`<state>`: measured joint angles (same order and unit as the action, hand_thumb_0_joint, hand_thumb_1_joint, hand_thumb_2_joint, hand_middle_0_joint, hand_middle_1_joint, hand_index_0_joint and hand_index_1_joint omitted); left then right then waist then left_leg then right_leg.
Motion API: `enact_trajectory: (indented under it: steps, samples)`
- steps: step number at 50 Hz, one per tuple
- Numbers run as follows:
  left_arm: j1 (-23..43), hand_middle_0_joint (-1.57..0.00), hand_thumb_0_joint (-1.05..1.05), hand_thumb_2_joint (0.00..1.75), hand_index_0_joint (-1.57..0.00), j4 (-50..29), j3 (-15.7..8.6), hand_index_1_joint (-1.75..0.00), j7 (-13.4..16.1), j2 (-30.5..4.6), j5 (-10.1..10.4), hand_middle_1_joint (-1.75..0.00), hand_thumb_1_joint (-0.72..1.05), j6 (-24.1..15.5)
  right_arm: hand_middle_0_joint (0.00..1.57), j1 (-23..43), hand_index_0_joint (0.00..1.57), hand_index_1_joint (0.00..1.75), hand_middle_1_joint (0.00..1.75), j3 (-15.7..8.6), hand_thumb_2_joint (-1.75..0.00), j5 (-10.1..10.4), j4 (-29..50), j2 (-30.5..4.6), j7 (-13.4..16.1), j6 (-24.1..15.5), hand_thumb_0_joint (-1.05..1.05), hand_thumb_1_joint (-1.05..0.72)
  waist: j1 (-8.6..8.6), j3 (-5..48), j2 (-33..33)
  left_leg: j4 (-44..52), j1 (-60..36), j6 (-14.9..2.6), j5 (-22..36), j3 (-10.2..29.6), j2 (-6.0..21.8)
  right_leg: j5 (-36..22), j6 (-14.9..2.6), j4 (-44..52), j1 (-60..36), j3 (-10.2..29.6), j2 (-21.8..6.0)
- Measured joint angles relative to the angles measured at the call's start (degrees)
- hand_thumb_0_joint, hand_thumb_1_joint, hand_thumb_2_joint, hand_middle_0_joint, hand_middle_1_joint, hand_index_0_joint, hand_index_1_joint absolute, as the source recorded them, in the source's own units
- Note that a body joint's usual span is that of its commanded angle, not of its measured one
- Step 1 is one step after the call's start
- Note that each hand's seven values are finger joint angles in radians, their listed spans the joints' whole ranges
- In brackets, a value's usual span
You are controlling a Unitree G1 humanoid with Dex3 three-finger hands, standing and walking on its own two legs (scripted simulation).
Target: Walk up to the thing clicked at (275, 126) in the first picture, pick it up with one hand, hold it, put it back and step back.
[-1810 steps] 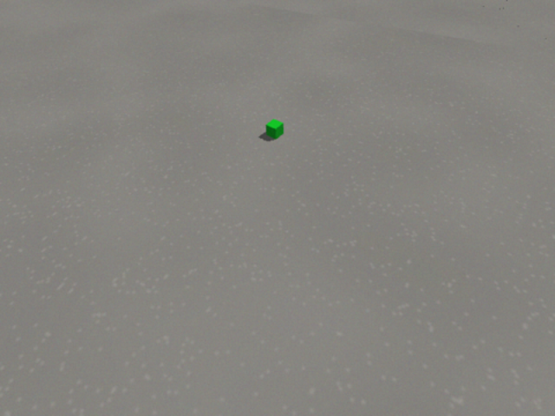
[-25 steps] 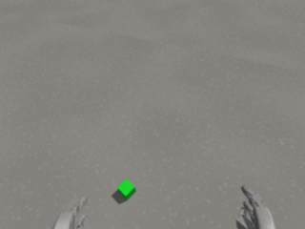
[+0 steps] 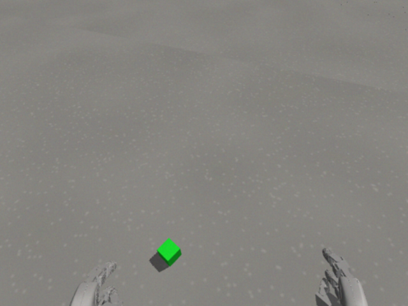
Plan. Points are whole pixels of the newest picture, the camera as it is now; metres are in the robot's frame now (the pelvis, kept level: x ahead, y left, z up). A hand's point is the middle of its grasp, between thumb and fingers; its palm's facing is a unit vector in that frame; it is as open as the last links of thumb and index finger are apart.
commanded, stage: home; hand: left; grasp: from above
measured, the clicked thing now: (169, 252) +0.49 +0.19 -0.68
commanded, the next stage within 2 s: stand in 0.34 s
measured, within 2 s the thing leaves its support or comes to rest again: neither
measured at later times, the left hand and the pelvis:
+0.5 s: hand (116, 304) +0.17 +0.19 -0.06, palm faces +0.03 -0.96 -0.27, open 7.4 cm; pelvis +0.00 +0.00 +0.01, yaw +0 degrees
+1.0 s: hand out of the picture +0.05 +0.24 -0.10, palm faces +0.05 -0.95 -0.32, open 7.4 cm; pelvis +0.00 +0.01 +0.06, yaw +0 degrees
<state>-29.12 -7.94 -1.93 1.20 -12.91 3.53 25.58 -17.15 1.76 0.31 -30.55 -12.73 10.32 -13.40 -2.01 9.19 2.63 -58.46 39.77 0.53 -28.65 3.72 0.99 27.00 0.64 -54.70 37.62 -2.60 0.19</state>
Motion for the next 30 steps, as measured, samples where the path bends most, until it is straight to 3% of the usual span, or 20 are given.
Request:
enact_trajectory:
  steps: [22, 26, 30]
  samples:
    - [-0.1, -0.20, 0.01, 0.90, -0.21, -0.3, 0.0, -0.30, 0.1, -0.1, 0.0, -0.30, 0.90, 0.2, 0.20, 0.1, 0.21, 0.30, 0.30, 0.0, -0.90, 0.1, 0.3, 0.1, -0.1, 0.2, 0.01, -0.90, -0.01, 0.3, 0.0, -0.1, 0.0, -0.15, -0.3, 0.1, 0.0, 0.1, 0.14, 0.2, -0.2, -0.1, 0.0]
    - [10.0, -0.20, 0.01, 0.89, -0.21, 18.9, 1.6, -0.30, 0.6, -1.7, -4.7, -0.30, 0.90, -13.0, 0.20, 5.0, 0.21, 0.30, 0.30, -0.9, -0.90, -5.5, -8.1, -1.4, -4.6, 5.7, 0.01, -0.90, 2.51, -6.5, -1.9, 4.0, -7.2, -0.59, 1.7, -1.4, -1.0, -0.8, -0.02, 2.2, -6.2, 1.3, -1.1]
    - [15.5, -0.20, 0.01, 0.89, -0.21, 34.2, 0.8, -0.30, 0.4, -3.0, -6.0, -0.30, 0.90, -18.7, 0.20, 7.0, 0.21, 0.30, 0.30, -2.1, -0.90, -4.7, -14.2, -3.0, -8.4, 9.6, 0.01, -0.90, 3.48, -9.5, -3.2, 9.3, -12.5, -0.84, 4.1, -2.3, -2.1, -2.3, 0.33, 5.6, -10.6, 2.1, -2.2]
